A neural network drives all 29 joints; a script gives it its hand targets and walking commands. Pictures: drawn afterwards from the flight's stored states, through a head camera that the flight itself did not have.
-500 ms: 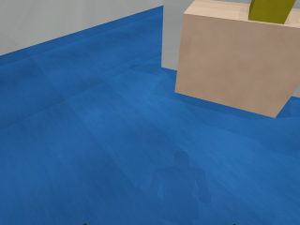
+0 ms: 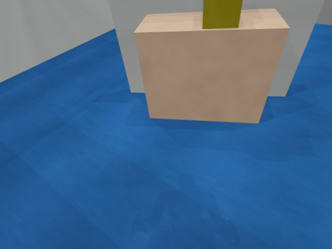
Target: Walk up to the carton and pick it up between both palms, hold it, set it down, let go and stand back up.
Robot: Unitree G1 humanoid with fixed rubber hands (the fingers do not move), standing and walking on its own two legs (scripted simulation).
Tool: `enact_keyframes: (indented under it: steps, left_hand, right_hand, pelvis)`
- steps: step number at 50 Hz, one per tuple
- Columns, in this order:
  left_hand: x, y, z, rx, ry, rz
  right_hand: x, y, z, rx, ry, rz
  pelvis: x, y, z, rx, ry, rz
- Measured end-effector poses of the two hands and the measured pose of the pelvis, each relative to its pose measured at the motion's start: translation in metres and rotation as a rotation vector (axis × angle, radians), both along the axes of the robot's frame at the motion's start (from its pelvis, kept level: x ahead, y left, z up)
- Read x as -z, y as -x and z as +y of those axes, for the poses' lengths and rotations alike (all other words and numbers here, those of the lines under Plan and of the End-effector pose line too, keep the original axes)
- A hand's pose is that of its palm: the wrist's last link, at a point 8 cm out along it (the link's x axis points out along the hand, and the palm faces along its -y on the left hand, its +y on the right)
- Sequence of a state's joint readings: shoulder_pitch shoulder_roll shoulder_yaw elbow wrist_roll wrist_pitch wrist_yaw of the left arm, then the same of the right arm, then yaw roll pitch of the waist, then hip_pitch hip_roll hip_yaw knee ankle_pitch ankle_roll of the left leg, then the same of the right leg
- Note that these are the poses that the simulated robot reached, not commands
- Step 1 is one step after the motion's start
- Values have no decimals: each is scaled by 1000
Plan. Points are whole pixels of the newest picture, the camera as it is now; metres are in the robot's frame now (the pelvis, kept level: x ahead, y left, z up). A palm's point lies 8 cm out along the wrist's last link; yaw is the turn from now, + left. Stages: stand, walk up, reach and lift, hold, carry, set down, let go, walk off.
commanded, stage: walk up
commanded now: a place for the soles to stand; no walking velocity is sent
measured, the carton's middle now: (221, 1) +1.47 -0.35 +0.13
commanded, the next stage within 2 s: none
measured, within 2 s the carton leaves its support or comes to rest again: neither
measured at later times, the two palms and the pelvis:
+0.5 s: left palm (101, 219) +0.26 +0.23 -0.12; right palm (271, 179) +0.35 -0.29 -0.09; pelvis +0.27 -0.03 +0.00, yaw -12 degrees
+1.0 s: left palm (152, 116) +0.69 +0.09 -0.10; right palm (264, 177) +0.37 -0.28 -0.11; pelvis +0.53 -0.09 +0.01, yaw -17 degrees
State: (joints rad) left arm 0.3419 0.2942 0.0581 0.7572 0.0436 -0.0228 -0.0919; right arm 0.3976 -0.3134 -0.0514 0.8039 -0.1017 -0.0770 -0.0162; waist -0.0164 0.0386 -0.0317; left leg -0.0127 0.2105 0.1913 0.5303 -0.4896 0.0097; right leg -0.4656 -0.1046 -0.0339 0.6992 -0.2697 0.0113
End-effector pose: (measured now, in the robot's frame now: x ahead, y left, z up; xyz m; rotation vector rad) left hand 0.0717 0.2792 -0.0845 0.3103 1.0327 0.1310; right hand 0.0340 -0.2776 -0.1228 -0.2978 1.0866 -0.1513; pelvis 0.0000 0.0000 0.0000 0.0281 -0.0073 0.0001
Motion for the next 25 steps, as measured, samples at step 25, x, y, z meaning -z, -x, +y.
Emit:
enact_keyframes:
  steps: [25]
  left_hand:
    - [35, -192, -53, 58, 47, 259]
  right_hand:
    - [-30, -317, -12, 61, -40, -184]
  pelvis:
    - [0, -271, -32, 202, 52, -6]
